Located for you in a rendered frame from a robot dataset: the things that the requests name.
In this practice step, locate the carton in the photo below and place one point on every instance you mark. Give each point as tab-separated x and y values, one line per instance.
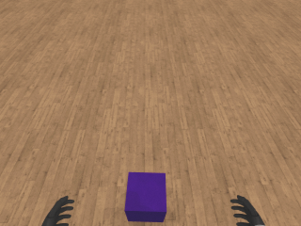
146	197

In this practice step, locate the left robot hand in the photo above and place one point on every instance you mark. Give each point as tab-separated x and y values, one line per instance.
53	216

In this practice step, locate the right robot hand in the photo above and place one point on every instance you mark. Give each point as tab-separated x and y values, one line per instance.
252	216

